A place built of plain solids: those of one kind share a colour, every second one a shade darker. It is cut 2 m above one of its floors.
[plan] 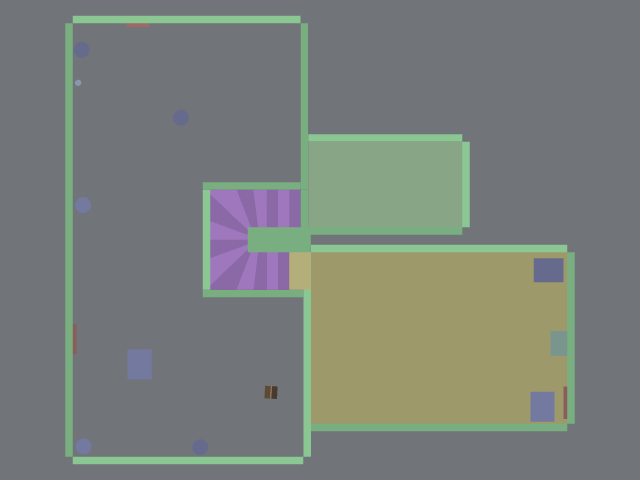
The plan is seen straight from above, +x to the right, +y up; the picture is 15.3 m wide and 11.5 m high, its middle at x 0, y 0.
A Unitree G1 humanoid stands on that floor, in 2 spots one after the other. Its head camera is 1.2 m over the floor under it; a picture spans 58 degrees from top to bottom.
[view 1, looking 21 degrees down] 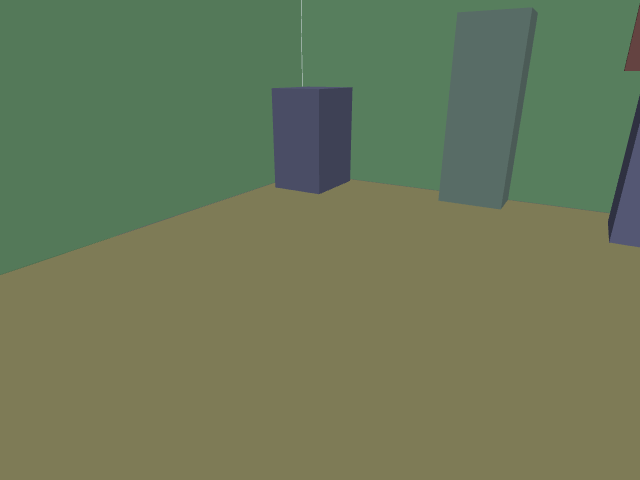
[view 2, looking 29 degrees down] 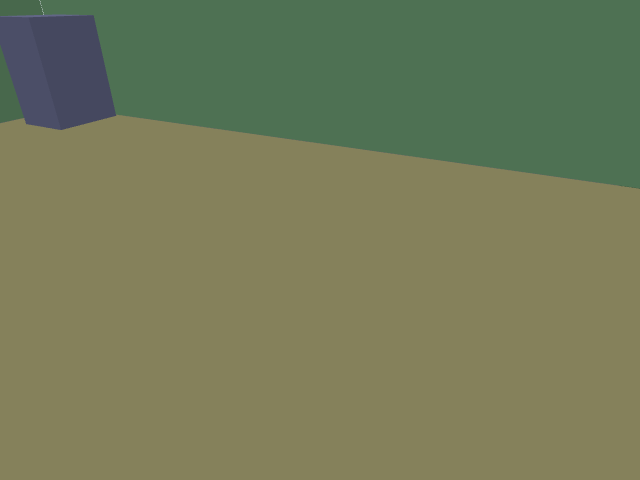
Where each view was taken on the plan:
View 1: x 1.28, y -3.33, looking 31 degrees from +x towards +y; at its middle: floor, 3.35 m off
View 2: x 0.60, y -0.74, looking -64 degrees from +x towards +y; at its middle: floor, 2.48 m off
